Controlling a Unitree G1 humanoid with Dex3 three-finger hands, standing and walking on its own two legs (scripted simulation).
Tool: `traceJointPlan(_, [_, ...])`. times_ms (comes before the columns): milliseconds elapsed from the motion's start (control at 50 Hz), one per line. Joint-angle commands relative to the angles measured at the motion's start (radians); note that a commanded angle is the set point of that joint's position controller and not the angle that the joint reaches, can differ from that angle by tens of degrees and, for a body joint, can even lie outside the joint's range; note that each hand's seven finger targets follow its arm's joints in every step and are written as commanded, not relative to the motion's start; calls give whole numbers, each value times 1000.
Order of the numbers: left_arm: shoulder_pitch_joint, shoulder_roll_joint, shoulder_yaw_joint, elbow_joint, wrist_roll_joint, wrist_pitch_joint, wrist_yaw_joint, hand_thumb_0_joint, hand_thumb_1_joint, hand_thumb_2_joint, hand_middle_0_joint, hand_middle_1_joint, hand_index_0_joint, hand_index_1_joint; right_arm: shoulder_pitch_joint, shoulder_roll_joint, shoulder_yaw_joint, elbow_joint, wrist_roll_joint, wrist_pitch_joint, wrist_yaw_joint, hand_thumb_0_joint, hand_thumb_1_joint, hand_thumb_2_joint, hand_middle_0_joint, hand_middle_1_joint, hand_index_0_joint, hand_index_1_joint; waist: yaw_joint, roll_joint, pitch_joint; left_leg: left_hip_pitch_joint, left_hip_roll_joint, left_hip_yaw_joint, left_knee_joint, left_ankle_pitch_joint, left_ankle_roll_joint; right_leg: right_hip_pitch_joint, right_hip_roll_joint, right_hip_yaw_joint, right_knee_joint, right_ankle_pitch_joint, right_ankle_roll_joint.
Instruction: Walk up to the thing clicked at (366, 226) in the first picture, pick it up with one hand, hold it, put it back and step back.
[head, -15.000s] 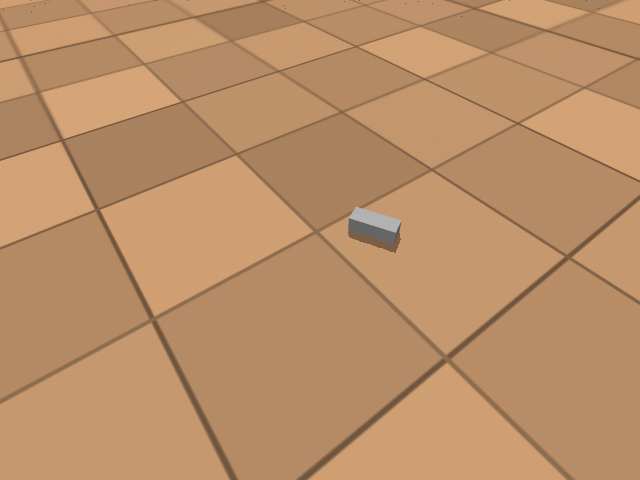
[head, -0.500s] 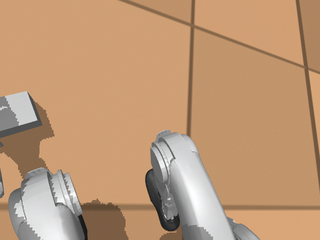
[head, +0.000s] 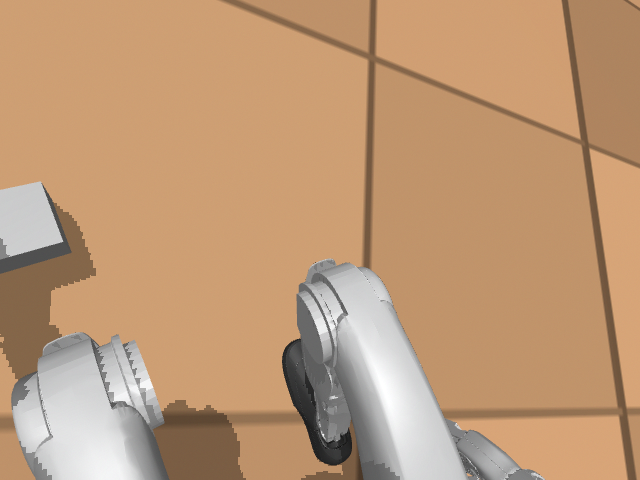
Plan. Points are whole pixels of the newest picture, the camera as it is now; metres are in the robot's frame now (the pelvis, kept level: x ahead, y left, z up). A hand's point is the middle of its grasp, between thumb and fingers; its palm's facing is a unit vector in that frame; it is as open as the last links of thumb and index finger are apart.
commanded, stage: close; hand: left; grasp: from above
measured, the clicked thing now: out of the picture +0.44 +0.32 -0.26
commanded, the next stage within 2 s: settle in 1.28 s
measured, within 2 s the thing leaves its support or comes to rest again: leaves its support in 1.70 s
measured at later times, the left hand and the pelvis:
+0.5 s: hand out of the picture +0.43 +0.32 -0.24, palm faces -0.43 -0.17 -0.89, open 12.7 cm; pelvis +0.00 +0.00 +0.00, yaw -1 degrees
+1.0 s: hand out of the picture +0.43 +0.32 -0.23, palm faces -0.44 -0.16 -0.88, open 11.6 cm; pelvis +0.00 +0.00 +0.01, yaw -1 degrees
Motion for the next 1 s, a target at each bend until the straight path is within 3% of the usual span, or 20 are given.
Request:
traceJointPlan(0, [-258, 190, -4, -70, -14, 0, 38, 0, -385, 991, -140, -1003, -144, -998, 178, -319, -69, 6, 2, -15, -1, 0, -889, -897, 200, 299, 200, 300, -55, 469, -569, 501, 19, 139, -267, 189, 30, 275, 24, -175, -186, 256, -91])
traceJointPlan(120, [-259, 220, -7, -58, -28, 10, 36, 0, -363, 963, -161, -996, -167, -989, 156, -327, -58, -6, 6, -31, -3, 0, -891, -898, 200, 300, 200, 300, -51, 456, -549, 472, 20, 137, -276, 140, 33, 282, 31, -168, -210, 210, -91])
traceJointPlan(200, [-233, 201, -14, -47, -25, 17, 29, 0, -377, 943, -148, -990, -157, -980, 166, -327, -46, -14, -1, -34, 8, 0, -892, -899, 200, 299, 200, 299, -55, 474, -573, 517, 23, 123, -273, 206, 25, 290, 28, -182, -179, 269, -91])
traceJointPlan(220, [-244, 227, -7, -71, -31, 13, 34, 0, -378, 963, -162, -979, -160, -980, 159, -328, -42, -12, 2, -32, 6, 0, -892, -899, 200, 299, 200, 299, -45, 492, -598, 520, 26, 116, -279, 216, 22, 308, 31, -182, -179, 274, -93])
traceJointPlan(240, [-245, 209, -22, -48, -31, 16, 30, 0, -360, 966, -168, -998, -172, -993, 149, -325, -35, -22, 3, -36, 9, 0, -893, -899, 200, 299, 200, 299, -58, 467, -564, 502, 25, 116, -262, 204, 26, 298, 28, -183, -175, 274, -88])
traceJointPlan(340, [-233, 230, -16, -46, -44, 22, 22, 0, -331, 976, -217, -977, -210, -984, 157, -325, -30, -19, 6, -42, 12, 0, -896, -901, 200, 299, 200, 299, -54, 453, -539, 475, 25, 129, -254, 189, 31, 309, 31, -173, -196, 263, -86])
traceJointPlan(380, [-236, 227, -10, -66, -47, 20, 20, 0, -322, 995, -231, -971, -218, -984, 176, -327, -33, -21, 7, -40, 12, 0, -896, -900, 200, 299, 200, 299, -57, 462, -558, 483, 25, 130, -260, 200, 31, 327, 36, -173, -206, 272, -86])
traceJointPlan(400, [-244, 245, 4, -108, -55, 14, 24, 0, -301, 998, -244, -973, -231, -985, 170, -332, -36, -24, 7, -38, 10, 0, -896, -901, 200, 299, 200, 299, -39, 475, -588, 493, 25, 123, -274, 203, 28, 330, 35, -177, -207, 268, -89])
traceJointPlan(480, [-218, 202, -12, -80, -52, 18, 16, 0, -272, 951, -242, -985, -246, -981, 176, -322, -41, -23, 9, -36, 14, 0, -896, -901, 200, 299, 200, 299, -50, 477, -573, 500, 26, 117, -283, 202, 25, 319, 36, -184, -197, 271, -92])
traceJointPlan(520, [-220, 217, -1, -97, -50, 17, 22, 0, -254, 959, -254, -990, -258, -986, 172, -328, -46, -23, 13, -30, 12, 0, -897, -901, 200, 299, 200, 299, -35, 517, -609, 535, 28, 111, -291, 231, 16, 315, 33, -185, -184, 290, -96])
traceJointPlan(560, [-222, 202, -17, -71, -48, 16, 19, 0, -255, 948, -255, -976, -257, -973, 174, -323, -37, -23, 6, -29, 15, 0, -896, -901, 200, 299, 200, 299, -57, 486, -573, 505, 28, 115, -280, 223, 22, 317, 35, -185, -189, 289, -93])
traceJointPlan(580, [-222, 207, -16, -87, -47, 14, 19, 0, -248, 949, -261, -979, -263, -976, 160, -325, -42, -27, 13, -27, 12, 0, -896, -901, 200, 299, 200, 299, -46, 474, -570, 487, 28, 117, -279, 203, 25, 309, 37, -182, -199, 273, -92])
traceJointPlan(620, [-229, 195, -19, -61, -48, 16, 15, 0, -225, 920, -266, -967, -275, -957, 164, -320, -37, -27, 11, -31, 16, 0, -895, -900, 200, 299, 200, 299, -61, 470, -520, 469, 25, 119, -272, 184, 27, 285, 30, -181, -194, 256, -90])
traceJointPlan(660, [-210, 220, -10, -60, -50, 15, 16, 0, -220, 926, -283, -957, -286, -954, 171, -328, -41, -27, 13, -29, 12, 0, -895, -901, 200, 299, 200, 299, -52, 451, -535, 469, 24, 126, -275, 182, 31, 311, 37, -173, -216, 254, -89])
traceJointPlan(720, [-212, 225, -2, -77, -51, 11, 18, 0, -160, 914, -318, -961, -327, -952, 173, -331, -46, -28, 14, -25, 7, 0, -896, -901, 200, 299, 200, 299, -40, 478, -559, 476, 24, 125, -293, 177, 27, 313, 34, -172, -215, 241, -94])
traceJointPlan(800, [-224, 201, -26, -67, -47, 10, 11, 0, -90, 897, -360, -962, -376, -944, 162, -326, -46, -37, 13, -24, 3, 0, -896, -901, 200, 299, 200, 299, -58, 458, -531, 474, 27, 115, -299, 134, 25, 288, 32, -178, -207, 212, -93])
traceJointPlan(840, [-239, 239, 1, -116, -48, 8, 16, 0, -60, 914, -387, -963, -400, -948, 171, -332, -49, -35, 20, -20, -1, 0, -896, -901, 200, 299, 200, 299, -33, 486, -605, 516, 25, 116, -300, 197, 22, 322, 33, -176, -207, 258, -95])
traceJointPlan(880, [-229, 195, -29, -66, -48, 11, 12, 0, -34, 908, -412, -957, -424, -943, 172, -322, -37, -33, 11, -20, 4, 0, -898, -902, 200, 299, 199, 299, -62, 464, -556, 487, 26, 118, -282, 196, 27, 305, 32, -180, -203, 265, -91])
traceJointPlan(980, [-198, 201, -31, -43, -56, 9, 15, 0, 54, 895, -463, -962, -484, -940, 170, -322, -35, -33, 14, -14, -8, 0, -897, -901, 200, 299, 199, 299, -52, 432, -551, 466, 27, 128, -281, 186, 31, 332, 38, -166, -228, 259, -90])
